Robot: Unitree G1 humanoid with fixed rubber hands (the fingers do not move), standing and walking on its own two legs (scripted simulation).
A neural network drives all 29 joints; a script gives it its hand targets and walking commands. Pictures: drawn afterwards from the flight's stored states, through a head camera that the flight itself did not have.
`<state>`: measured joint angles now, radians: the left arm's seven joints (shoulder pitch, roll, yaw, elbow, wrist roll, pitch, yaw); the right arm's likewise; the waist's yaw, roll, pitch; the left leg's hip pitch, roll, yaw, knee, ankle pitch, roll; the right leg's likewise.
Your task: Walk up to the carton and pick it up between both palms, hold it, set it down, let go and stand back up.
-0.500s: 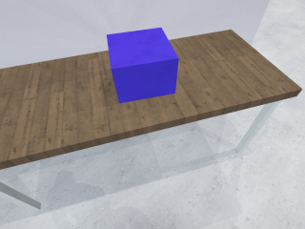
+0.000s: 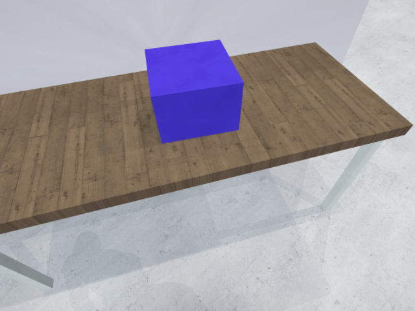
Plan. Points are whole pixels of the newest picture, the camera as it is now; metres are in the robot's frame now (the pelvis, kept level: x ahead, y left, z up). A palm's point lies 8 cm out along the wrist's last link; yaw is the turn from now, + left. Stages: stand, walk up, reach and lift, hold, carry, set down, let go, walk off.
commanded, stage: stand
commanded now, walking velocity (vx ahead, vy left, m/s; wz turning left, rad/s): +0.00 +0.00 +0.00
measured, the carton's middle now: (191, 89) +0.77 +0.07 -0.03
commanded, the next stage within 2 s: none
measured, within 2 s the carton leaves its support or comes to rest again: neither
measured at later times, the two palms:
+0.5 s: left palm out of the picture -0.05 +0.20 -0.15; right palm out of the picture -0.04 -0.19 -0.15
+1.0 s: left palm out of the picture -0.05 +0.19 -0.15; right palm out of the picture -0.06 -0.19 -0.14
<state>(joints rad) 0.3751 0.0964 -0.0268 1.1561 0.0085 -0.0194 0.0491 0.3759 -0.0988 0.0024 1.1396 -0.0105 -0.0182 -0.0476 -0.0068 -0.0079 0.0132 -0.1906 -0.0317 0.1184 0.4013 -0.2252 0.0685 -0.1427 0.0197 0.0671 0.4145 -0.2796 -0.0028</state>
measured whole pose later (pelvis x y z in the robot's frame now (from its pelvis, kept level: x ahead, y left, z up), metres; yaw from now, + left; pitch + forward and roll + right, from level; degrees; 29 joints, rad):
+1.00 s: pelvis +0.00 +0.01 +0.00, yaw +0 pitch +0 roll +0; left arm 0.34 0.09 -0.03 1.17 0.00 -0.01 0.04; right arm 0.38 -0.10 0.00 1.13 -0.01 -0.03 -0.05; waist -0.02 0.00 0.03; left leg -0.18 -0.04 0.12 0.40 -0.22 0.08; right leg -0.13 0.01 0.07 0.40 -0.27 0.01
